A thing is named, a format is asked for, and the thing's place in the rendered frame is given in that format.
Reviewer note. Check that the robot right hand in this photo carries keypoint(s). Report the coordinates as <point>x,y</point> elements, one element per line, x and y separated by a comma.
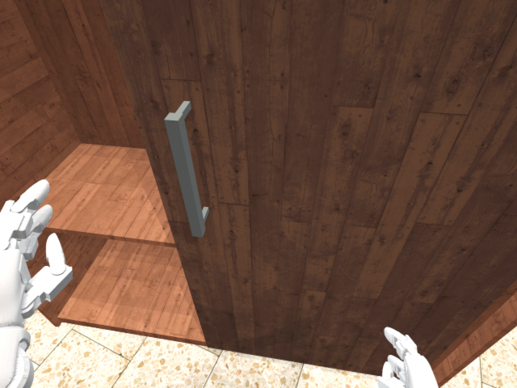
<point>414,371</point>

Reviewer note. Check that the left robot forearm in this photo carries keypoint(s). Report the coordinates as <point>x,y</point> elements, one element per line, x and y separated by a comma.
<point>16,368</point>

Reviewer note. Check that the wardrobe door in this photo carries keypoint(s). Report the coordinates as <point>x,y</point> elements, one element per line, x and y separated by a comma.
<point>475,325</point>
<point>358,159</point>

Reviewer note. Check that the handle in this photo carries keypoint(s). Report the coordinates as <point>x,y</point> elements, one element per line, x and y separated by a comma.
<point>177,134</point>

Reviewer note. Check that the robot left hand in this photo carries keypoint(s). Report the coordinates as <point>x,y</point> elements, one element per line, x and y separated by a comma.
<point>21,224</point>

